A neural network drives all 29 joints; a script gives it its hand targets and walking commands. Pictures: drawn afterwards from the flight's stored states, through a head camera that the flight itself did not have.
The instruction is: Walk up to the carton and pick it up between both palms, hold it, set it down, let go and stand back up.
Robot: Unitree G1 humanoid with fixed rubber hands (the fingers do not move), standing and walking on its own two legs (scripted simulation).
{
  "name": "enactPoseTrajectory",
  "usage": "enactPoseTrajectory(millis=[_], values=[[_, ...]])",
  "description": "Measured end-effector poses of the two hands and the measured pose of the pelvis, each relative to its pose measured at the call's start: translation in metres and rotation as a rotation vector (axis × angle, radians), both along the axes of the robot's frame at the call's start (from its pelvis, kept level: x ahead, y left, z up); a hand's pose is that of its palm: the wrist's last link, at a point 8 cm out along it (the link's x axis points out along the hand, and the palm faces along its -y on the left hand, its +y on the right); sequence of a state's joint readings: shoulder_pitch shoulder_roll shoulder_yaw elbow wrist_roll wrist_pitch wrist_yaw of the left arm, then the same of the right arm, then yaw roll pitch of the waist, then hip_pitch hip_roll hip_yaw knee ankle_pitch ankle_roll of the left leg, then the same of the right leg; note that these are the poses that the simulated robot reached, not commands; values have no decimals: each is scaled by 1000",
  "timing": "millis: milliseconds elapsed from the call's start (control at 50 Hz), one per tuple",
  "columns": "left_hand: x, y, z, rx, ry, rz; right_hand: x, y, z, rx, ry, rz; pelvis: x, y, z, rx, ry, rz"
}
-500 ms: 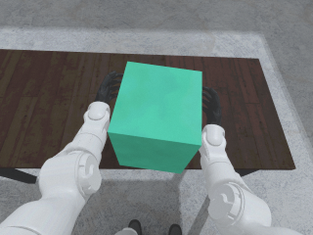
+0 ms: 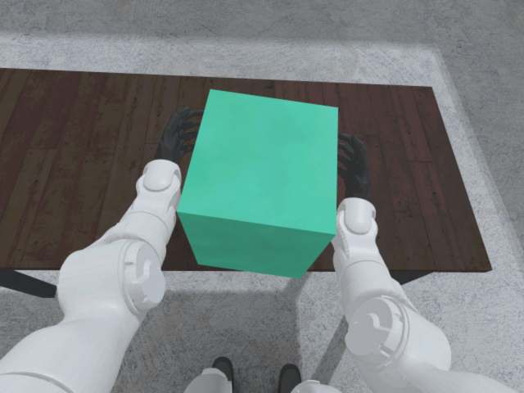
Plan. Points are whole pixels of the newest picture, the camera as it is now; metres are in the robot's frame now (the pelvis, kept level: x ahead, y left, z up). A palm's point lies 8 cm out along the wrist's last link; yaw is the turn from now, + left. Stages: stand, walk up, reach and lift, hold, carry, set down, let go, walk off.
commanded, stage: set down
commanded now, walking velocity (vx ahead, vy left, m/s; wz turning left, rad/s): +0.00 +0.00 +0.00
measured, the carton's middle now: (260, 194) +0.42 +0.02 -0.06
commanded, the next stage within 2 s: none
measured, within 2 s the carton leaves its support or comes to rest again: neither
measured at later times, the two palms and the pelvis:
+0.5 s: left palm (170, 156) +0.45 +0.16 +0.01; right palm (354, 190) +0.40 -0.13 +0.01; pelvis +0.00 +0.00 +0.00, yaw +0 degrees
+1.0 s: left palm (170, 157) +0.45 +0.16 +0.01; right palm (355, 191) +0.40 -0.13 +0.01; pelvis -0.01 +0.00 -0.01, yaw +0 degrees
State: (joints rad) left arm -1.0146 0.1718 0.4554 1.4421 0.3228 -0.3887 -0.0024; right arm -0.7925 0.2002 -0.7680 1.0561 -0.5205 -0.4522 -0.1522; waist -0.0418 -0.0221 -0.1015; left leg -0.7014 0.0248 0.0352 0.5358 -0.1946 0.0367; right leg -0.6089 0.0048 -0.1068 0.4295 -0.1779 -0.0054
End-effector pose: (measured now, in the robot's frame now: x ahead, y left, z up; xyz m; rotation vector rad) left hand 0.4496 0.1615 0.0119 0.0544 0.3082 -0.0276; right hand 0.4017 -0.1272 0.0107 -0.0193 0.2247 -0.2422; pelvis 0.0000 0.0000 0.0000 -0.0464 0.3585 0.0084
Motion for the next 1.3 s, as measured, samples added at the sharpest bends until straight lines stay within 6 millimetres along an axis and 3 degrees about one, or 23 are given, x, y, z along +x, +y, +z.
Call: enactPoseTrajectory(millis=[1300], values=[[-1,1,-2,10,-20,-17,-3,0,-1,-9,-4,-4,-8,5,-10,-3,-2,1]])
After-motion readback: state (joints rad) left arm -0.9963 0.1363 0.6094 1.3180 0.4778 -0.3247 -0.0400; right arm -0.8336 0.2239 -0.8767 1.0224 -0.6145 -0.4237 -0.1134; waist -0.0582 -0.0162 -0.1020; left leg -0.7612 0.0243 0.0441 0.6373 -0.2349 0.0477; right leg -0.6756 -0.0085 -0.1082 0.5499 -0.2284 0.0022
